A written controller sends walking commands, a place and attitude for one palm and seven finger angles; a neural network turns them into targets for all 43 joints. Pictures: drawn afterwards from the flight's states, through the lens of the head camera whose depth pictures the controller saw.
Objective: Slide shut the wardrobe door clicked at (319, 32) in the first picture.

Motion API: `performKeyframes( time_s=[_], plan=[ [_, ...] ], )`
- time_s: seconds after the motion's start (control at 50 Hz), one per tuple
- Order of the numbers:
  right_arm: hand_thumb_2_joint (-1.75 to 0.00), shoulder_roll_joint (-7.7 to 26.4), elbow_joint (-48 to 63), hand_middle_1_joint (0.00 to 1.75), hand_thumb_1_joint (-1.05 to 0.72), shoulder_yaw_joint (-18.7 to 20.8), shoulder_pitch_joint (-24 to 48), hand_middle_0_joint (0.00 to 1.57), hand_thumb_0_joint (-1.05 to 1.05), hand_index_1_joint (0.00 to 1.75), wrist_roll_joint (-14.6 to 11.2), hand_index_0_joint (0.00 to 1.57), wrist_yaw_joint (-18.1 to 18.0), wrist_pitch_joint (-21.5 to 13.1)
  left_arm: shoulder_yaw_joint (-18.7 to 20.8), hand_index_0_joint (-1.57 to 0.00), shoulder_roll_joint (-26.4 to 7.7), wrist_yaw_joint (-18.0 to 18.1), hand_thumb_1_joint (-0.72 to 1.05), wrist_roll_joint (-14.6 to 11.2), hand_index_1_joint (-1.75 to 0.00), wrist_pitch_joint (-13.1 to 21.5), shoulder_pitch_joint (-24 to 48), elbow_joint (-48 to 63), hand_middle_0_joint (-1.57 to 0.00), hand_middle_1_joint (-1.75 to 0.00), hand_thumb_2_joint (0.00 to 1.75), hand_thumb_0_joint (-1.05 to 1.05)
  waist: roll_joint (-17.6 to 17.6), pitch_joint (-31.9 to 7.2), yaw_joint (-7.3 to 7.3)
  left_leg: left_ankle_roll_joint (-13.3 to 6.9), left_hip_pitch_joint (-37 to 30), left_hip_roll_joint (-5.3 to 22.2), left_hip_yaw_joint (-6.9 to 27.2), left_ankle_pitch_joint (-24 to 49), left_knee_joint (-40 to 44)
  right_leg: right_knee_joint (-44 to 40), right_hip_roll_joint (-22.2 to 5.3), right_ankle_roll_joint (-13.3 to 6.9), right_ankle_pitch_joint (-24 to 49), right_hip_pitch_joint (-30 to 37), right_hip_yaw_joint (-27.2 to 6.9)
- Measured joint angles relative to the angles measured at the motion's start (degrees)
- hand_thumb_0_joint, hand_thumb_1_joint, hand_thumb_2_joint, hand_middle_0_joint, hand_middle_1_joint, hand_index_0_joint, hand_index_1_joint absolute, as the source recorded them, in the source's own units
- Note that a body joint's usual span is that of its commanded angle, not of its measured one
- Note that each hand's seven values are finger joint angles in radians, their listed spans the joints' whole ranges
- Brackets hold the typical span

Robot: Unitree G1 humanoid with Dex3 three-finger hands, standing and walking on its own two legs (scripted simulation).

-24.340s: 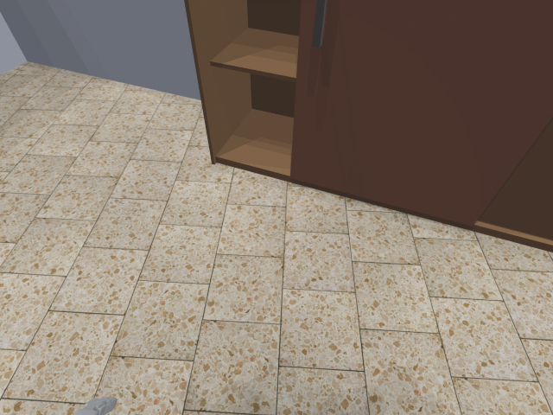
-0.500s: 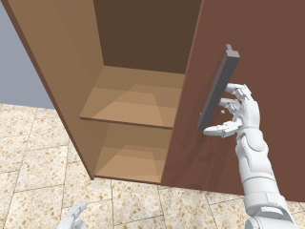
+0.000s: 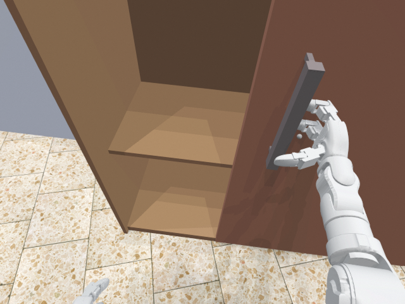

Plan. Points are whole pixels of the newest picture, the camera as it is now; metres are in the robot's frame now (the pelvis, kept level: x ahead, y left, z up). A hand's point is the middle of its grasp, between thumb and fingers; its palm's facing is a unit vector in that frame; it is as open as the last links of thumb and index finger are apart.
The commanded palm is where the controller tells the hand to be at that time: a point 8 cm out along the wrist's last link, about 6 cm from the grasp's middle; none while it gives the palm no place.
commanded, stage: feel for the door with the fingertips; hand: right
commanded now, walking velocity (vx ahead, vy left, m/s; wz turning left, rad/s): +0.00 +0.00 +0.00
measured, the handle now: (287, 119) +0.48 -0.12 +0.13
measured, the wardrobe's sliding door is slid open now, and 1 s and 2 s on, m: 0.44 0.44 0.44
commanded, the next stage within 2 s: slide the fingers in behind the handle in 0.06 s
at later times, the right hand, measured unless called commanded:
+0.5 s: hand (298, 137) +0.42 -0.14 +0.13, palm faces +0.03 +1.00 +0.00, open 14.0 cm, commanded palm +0.39 -0.19 +0.12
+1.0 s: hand (287, 135) +0.42 -0.12 +0.13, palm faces +0.03 +1.00 +0.00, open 14.0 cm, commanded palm +0.40 -0.17 +0.12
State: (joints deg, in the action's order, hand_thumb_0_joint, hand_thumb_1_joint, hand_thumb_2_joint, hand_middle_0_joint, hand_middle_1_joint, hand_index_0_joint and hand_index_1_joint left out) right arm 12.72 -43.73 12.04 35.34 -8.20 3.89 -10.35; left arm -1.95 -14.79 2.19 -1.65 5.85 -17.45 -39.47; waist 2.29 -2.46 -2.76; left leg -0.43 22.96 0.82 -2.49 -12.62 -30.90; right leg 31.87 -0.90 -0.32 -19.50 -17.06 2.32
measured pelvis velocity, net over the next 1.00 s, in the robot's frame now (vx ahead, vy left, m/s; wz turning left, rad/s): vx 0.00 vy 0.00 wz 0.00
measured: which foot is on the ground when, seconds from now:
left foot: down 0.00-1.00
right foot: down 0.00-1.00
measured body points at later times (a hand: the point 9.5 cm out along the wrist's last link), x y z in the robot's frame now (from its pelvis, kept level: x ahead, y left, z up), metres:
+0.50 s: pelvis +0.00 +0.00 +0.00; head +0.02 +0.01 +0.45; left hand +0.09 +0.24 -0.12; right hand +0.41 -0.19 +0.13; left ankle +0.03 +0.12 -0.73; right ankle -0.04 -0.11 -0.73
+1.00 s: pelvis +0.00 +0.00 +0.00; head +0.02 +0.02 +0.45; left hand +0.11 +0.25 -0.12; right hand +0.42 -0.17 +0.13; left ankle +0.03 +0.12 -0.73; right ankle -0.04 -0.11 -0.73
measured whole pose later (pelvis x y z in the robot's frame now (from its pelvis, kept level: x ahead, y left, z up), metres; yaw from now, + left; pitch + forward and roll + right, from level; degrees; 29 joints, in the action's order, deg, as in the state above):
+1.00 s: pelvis +0.00 +0.00 +0.00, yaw +0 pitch +5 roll +0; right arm 9.7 -41.5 9.8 35.0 -7.5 0.7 -10.2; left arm -1.8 -14.0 1.5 -1.3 6.0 -16.8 -38.9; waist 2.4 -2.6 -2.4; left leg -0.6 23.4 0.7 -2.2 -12.6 -31.2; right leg 31.8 -1.0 -0.2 -19.4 -17.2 2.5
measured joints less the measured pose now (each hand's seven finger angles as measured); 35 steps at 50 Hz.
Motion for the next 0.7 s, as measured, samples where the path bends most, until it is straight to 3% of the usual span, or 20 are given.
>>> performKeyframes(
  time_s=[0.34, 0.7],
  plan=[
    [-0.3, -0.1, -1.02, 1.21, 0.5, 0.42, 0.4, 0.31, -0.01, 1.21, 0.13, 0.31, -0.17, -1.25, 0.14, -0.2, 0.33, -0.51, 0.9, 0.1, -0.3, -0.16, -1.17, -0.21, -0.2, -0.3, 0.89, 0.01, -0.01, -0.36, -0.22, 0.15, 0.64, -0.01, 0.37, 0.28, -0.07, 0.35, 0.02, -0.18, -0.01, -0.64, 0.34],
    [-0.3, -2.09, 3.2, 1.2, 0.5, -1.64, -1.89, 0.3, -0.01, 1.2, 0.31, 0.3, -1.84, -0.14, 0.12, -0.2, 0.66, -0.52, 0.9, 0.09, -0.3, 0.28, 0.67, 0.71, -0.2, -0.3, 0.89, 0.01, 0.01, -0.21, 0.46, 0.07, 0.01, 0.01, 0.24, 0.15, -0.13, 0.17, 0.04, -0.07, 0.05, 0.04, 0.19]
  ],
)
